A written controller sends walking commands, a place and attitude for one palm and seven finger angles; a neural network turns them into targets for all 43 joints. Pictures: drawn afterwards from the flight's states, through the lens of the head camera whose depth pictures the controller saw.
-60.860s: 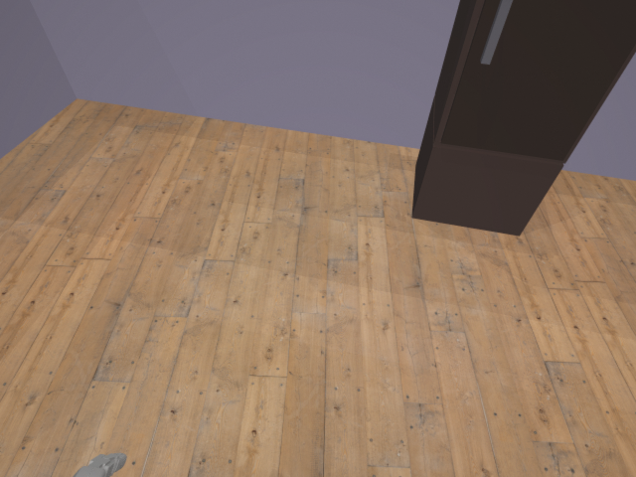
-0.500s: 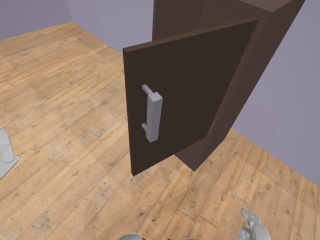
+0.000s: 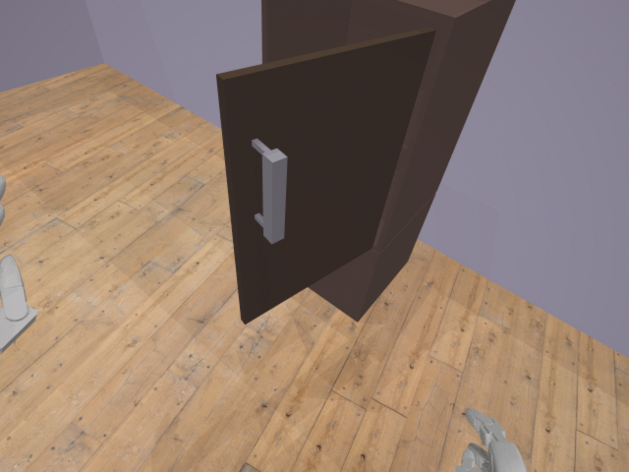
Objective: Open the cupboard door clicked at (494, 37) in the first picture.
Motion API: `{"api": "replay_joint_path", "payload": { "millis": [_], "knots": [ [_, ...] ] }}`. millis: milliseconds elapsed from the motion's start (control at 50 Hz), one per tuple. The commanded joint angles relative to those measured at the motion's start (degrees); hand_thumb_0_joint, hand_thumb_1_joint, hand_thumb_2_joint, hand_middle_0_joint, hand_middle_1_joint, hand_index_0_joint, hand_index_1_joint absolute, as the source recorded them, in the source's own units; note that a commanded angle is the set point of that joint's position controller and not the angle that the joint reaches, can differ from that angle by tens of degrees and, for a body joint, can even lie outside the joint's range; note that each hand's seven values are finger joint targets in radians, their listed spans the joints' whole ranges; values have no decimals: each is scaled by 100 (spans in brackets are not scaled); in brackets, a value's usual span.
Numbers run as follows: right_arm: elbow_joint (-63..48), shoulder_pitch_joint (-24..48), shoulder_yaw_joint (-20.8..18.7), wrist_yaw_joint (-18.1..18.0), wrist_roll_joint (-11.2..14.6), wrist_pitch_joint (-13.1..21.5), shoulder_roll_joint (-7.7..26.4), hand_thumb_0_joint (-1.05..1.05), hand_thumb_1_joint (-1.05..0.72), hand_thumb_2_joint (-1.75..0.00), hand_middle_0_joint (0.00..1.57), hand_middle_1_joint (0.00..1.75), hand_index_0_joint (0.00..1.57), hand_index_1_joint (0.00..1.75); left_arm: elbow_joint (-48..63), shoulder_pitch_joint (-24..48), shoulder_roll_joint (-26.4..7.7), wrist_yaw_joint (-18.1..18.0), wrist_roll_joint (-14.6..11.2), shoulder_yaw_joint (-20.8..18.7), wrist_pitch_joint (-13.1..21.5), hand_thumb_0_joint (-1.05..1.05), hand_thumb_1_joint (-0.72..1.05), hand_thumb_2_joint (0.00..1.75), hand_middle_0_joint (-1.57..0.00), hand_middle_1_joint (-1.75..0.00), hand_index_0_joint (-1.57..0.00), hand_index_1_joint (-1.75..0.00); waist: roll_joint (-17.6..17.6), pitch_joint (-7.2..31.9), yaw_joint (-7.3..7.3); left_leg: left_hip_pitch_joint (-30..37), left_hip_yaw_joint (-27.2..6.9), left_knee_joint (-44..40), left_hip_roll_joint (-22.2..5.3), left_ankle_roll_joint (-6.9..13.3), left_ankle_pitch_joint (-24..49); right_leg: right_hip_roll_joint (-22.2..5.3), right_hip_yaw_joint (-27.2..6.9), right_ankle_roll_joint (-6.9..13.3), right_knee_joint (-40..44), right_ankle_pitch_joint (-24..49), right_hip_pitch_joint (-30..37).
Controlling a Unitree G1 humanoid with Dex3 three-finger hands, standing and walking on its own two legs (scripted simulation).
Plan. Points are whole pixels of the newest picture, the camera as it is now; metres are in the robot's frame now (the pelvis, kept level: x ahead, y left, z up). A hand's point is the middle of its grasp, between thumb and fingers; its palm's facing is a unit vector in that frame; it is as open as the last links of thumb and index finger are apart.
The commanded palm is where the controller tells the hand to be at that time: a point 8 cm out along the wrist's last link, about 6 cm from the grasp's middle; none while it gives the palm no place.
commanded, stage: stop stepping back and stand still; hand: left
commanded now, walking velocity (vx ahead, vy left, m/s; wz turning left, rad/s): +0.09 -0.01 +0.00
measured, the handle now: (266, 192) +0.51 +0.10 +0.07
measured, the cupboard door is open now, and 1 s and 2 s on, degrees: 77 77 77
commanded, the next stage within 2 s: let the arm hang, fingers relaxed in 0.86 s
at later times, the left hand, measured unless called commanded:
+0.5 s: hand out of the picture +0.15 +0.25 +0.18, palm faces +0.38 -0.78 -0.49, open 7.4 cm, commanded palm +0.09 +0.30 +0.19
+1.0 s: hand (11, 372) +0.17 +0.27 +0.15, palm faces +0.31 -0.79 -0.53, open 7.4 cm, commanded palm none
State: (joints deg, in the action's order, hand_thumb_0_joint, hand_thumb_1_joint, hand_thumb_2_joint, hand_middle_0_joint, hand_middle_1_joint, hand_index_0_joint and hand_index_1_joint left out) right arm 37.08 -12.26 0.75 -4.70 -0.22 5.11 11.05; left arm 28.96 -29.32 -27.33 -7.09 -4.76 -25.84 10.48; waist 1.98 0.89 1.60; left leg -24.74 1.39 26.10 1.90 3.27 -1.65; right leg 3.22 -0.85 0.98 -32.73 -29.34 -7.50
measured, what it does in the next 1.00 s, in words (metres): steps on the spot: left foot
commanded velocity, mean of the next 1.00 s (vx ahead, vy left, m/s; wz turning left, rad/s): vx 0.06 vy -0.02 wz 0.00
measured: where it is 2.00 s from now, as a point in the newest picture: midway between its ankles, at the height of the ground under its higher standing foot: outside the picture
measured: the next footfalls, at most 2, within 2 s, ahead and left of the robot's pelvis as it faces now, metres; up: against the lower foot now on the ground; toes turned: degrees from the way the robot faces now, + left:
left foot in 0.22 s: +0.03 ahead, +0.13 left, +0.00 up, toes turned +2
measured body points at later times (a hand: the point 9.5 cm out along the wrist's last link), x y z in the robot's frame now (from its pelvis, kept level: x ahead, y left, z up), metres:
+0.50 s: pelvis -0.05 +0.00 +0.01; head -0.05 +0.01 +0.46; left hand +0.12 +0.29 +0.21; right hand +0.11 -0.21 -0.08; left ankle +0.01 +0.11 -0.72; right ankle -0.07 -0.08 -0.73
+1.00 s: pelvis -0.04 +0.02 +0.01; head -0.02 +0.01 +0.46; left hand +0.15 +0.31 +0.18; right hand +0.14 -0.22 -0.07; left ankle -0.01 +0.13 -0.73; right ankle -0.07 -0.08 -0.73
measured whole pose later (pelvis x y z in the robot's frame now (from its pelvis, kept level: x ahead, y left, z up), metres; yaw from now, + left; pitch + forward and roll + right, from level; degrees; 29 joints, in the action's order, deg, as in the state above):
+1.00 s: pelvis -0.04 +0.02 +0.01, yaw +1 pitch +1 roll -1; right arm 37.3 -10.2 -0.5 -1.5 0.3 7.9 13.3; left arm 20.5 -29.1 -25.9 -5.3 -0.8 -19.9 12.3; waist -1.3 -0.3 0.2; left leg -18.1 1.4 30.0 -1.2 0.4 -12.4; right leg 2.2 2.9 2.0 -27.4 -17.0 -10.9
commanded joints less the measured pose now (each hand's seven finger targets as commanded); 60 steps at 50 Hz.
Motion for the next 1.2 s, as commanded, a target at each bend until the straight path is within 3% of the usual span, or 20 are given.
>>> {"api": "replay_joint_path", "payload": {
  "millis": [0, 20, 40, 80, 160, 220, 260, 300, 400, 480, 560, 600, 660, 720, 920, 940, 1000, 1060, 1100, 1180],
  "knots": [
    [-1107, 536, -276, 47, 46, 353, 749, 0, -90, -90, 20, 30, 20, 30, 1313, -549, -741, -127, 88, -574, 240, 0, 90, 90, -20, -30, -20, -30, -1253, 487, -234, 54, -748, -1584, -538, -729, -3051, 166, 296, 160, 1191, -69, 654],
    [-1115, 472, -313, 83, 77, 325, 737, 0, -90, -90, 20, 30, 20, 30, 1423, -747, -918, -118, 114, -713, 251, 0, 90, 90, -20, -30, -20, -30, -389, 640, -187, 854, -128, -43, -105, -609, -2179, -472, -228, 302, 1888, -285, -298],
    [-1070, 487, -378, 81, 49, 268, 736, 0, -90, -90, 20, 30, 20, 30, 1571, -711, -874, -109, 74, -619, 258, 0, 90, 90, -20, -30, -20, -30, 594, 401, -134, 1373, -187, 1646, 85, -545, -1577, -1343, -1309, 717, 2460, -914, -1704],
    [-905, 482, -395, 75, 1, 237, 779, 0, -90, -90, 20, 30, 20, 30, 1655, -186, -890, -176, 127, -713, 246, 0, 90, 90, -20, -30, -20, -30, 601, -128, -70, 263, -430, 2962, -221, -481, -1482, -1972, -1742, 1165, 2414, -659, -1893],
    [-620, 361, -328, -113, 21, 465, 809, 0, -90, -90, 20, 30, 20, 30, 508, 875, -569, -313, 328, -341, 320, 0, 90, 90, -20, -30, -20, -30, -207, -460, 19, 1181, -132, 391, -381, -219, -1630, -1151, -666, 411, 1463, -110, -1629],
    [-852, 397, -373, -174, 99, 599, 992, 0, -90, -90, 20, 30, 20, 30, 648, 810, -571, -317, 295, -307, 404, 0, 90, 90, -20, -30, -20, -30, -1088, -129, -131, 1460, -1357, -485, -1122, 162, -1246, -309, -120, -36, 279, 1192, -1202],
    [-745, 421, -273, -119, -5, 624, 784, 0, -90, -90, 20, 30, 20, 30, 1018, 741, -633, -248, 282, -356, 456, 0, 90, 90, -20, -30, -20, -30, -1666, -42, -37, 905, -2482, -1693, -1546, 285, -2856, -88, 171, -164, -842, 322, -953],
    [-763, 462, -273, -35, -60, 706, 698, 0, -90, -90, 20, 30, 20, 30, 1258, 643, -583, -257, 333, -344, 480, 0, 90, 90, -20, -30, -20, -30, -1269, -136, -91, 511, -2363, -1926, -1619, 471, -3325, -175, 88, -86, -1062, 236, -761],
    [-873, 480, -247, 60, -61, 595, 717, 0, -90, -90, 20, 30, 20, 30, 1256, -262, -602, -268, 330, -488, 340, 0, 90, 90, -20, -30, -20, -30, -1207, 238, -136, 176, -890, -1085, -951, -25, -2765, -156, 375, 55, 982, 773, 495],
    [-848, 397, -351, 70, -26, 342, 665, 0, -90, -90, 20, 30, 20, 30, 843, -101, -695, -254, 201, -609, 252, 0, 90, 90, -20, -30, -20, -30, 692, -156, -106, -272, -211, 2055, -264, -357, -1905, -1911, -2361, 1000, 2347, -515, -607],
    [-763, 469, -208, 26, 28, 404, 602, 0, -90, -90, 20, 30, 20, 30, 503, 424, -568, -291, 250, -444, 415, 0, 90, 90, -20, -30, -20, -30, 283, -130, -86, 126, -179, 1210, -452, -293, -1780, -1650, -1121, 765, 1375, 2673, -156],
    [-759, 480, -211, -9, 24, 450, 635, 0, -90, -90, 20, 30, 20, 30, 583, 505, -555, -286, 235, -397, 444, 0, 90, 90, -20, -30, -20, -30, 93, 105, -100, 1136, -11, 69, -321, -214, -733, -1165, -539, 322, 980, 3060, -213],
    [-897, 527, -339, 2, 97, 470, 845, 0, -90, -90, 20, 30, 20, 30, 784, 352, -496, -220, 231, -274, 443, 0, 90, 90, -20, -30, -20, -30, -384, 255, -215, 1791, -576, -23, -913, -8, 812, -602, -229, -237, 733, 2737, -477],
    [-933, 531, -288, 40, 68, 452, 767, 0, -90, -90, 20, 30, 20, 30, 1183, 221, -733, -198, 295, -490, 474, 0, 90, 90, -20, -30, -20, -30, -884, 477, -202, 1596, -559, 36, -839, -65, 1522, -538, -55, -152, 588, 3335, -85],
    [-1060, 482, -319, 46, 78, 378, 756, 0, -90, -90, 20, 30, 20, 30, 895, -522, -677, -211, 125, -673, 476, 0, 90, 90, -20, -30, -20, -30, -666, 608, -151, 1405, -352, -22, -683, -244, 661, -610, -260, -56, 1035, 3284, 45],
    [261, 914, -551, 532, 89, 569, 1734, 0, -90, -90, 20, 30, 20, 30, -3490, 284, 329, 583, 708, 1962, -418, 0, 90, 90, -20, -30, -20, -30, -678, 161, 35, 783, -491, 782, -816, -159, 1093, -1098, 139, 92, 239, 3785, -642],
    [367, 456, -416, 482, -35, -19, 1427, 0, -90, -90, 20, 30, 20, 30, -4227, 766, 476, 753, 678, 1978, -943, 0, 90, 90, -20, -30, -20, -30, -206, 300, -156, 371, -983, 178, -1045, 105, -61, -755, 34, 91, 205, 1710, -751],
    [586, 617, -334, 464, -109, -172, 1445, 0, -90, -90, 20, 30, 20, 30, -5338, 1353, 293, 752, 694, 2063, -910, 0, 90, 90, -20, -30, -20, -30, 1004, 286, -186, 489, -1011, 222, -784, 64, -140, -911, -232, 212, 617, 1733, -550],
    [893, 556, -280, 461, -132, -316, 1293, 0, -90, -90, 20, 30, 20, 30, -6138, 1692, 346, 710, 652, 2176, -964, 0, 90, 90, -20, -30, -20, -30, 892, 122, -93, 889, -800, 319, -574, -61, -290, -1146, -401, 346, 971, 1558, -879],
    [1448, 409, -93, 421, -164, -509, 906, 0, -90, -90, 20, 30, 20, 30, -7499, 1694, 674, 623, 571, 2406, -1069, 0, 90, 90, -20, -30, -20, -30, -570, -82, -101, 1034, -877, -311, -637, -113, -460, -907, -311, 200, 1076, 1295, -617]
  ]
}}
